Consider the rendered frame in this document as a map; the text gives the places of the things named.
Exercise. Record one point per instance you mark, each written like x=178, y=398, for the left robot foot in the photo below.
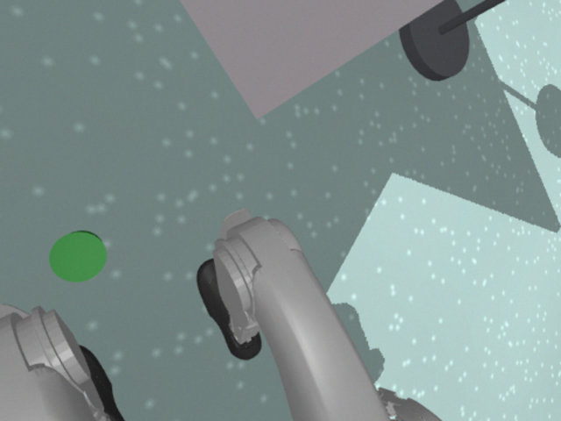
x=102, y=384

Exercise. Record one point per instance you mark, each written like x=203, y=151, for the right robot foot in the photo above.
x=208, y=288

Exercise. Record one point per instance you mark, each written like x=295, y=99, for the right robot hand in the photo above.
x=405, y=410

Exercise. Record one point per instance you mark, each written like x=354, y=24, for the floor lamp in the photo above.
x=437, y=42

